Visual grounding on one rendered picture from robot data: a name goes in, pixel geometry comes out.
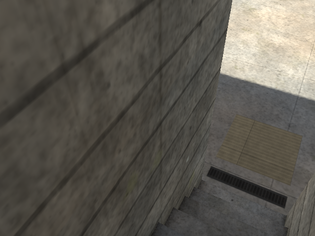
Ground stairs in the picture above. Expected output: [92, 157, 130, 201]
[151, 180, 288, 236]

